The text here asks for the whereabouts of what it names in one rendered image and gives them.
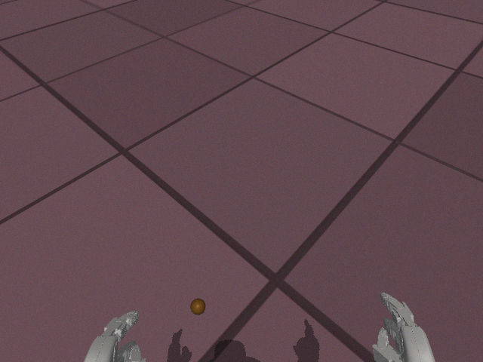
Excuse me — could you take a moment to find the left robot hand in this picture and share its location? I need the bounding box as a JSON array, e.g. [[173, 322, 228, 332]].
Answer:
[[84, 311, 146, 362]]

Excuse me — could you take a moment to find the ball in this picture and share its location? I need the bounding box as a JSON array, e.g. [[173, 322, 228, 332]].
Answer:
[[190, 299, 205, 314]]

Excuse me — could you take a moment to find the right robot hand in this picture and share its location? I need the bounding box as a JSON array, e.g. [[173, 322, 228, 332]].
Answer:
[[372, 293, 435, 362]]

